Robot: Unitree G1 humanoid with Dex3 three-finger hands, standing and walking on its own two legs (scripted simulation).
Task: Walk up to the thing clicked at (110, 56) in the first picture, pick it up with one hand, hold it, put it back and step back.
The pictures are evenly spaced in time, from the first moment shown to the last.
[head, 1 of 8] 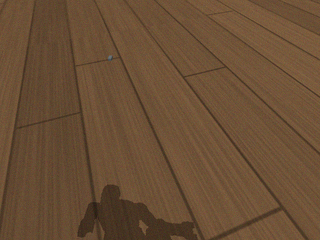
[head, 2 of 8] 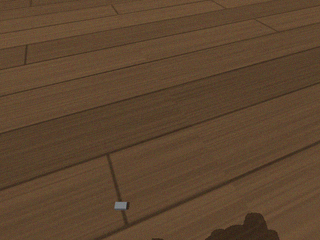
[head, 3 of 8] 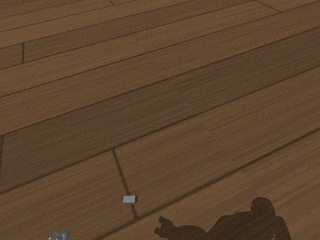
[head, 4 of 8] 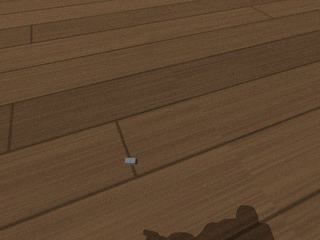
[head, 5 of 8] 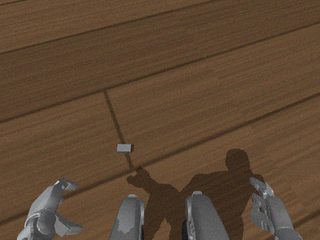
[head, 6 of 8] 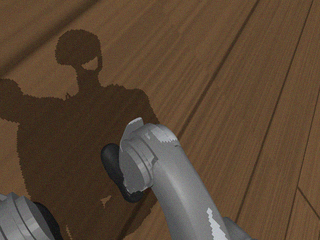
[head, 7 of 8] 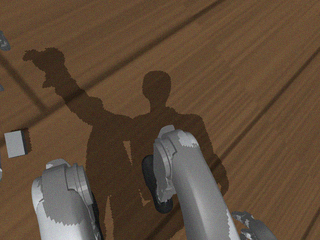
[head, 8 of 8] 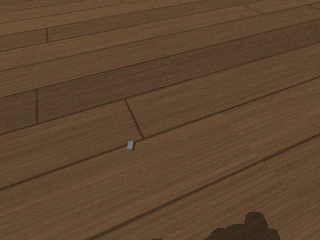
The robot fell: no
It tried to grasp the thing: yes
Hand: left
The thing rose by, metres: 0.67
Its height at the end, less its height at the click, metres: +0.00
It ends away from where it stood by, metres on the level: 0.19
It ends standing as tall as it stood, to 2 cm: yes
